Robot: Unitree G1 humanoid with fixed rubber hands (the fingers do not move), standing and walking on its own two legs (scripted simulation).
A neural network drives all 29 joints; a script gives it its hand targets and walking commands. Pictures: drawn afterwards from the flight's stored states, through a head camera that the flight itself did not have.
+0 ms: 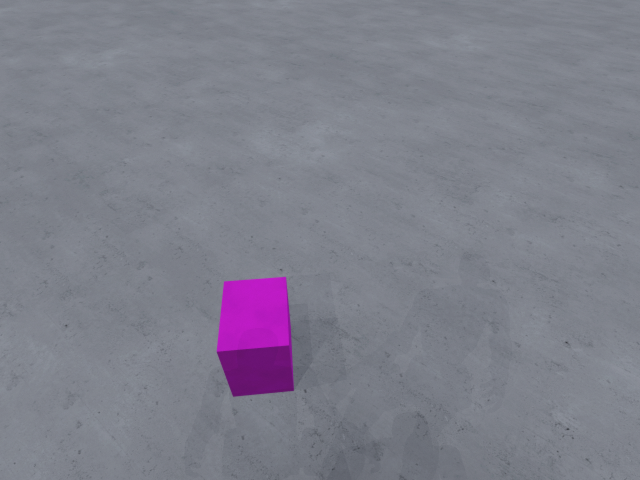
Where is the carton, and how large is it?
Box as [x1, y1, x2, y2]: [217, 277, 293, 396]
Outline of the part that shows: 285,277 224,281 217,353 233,396 293,390 290,324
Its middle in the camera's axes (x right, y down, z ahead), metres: -0.20 +0.33 +1.25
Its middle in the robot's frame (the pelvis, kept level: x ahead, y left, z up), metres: +0.71 +0.20 -0.63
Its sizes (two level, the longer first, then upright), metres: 0.249 0.199 0.288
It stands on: the floor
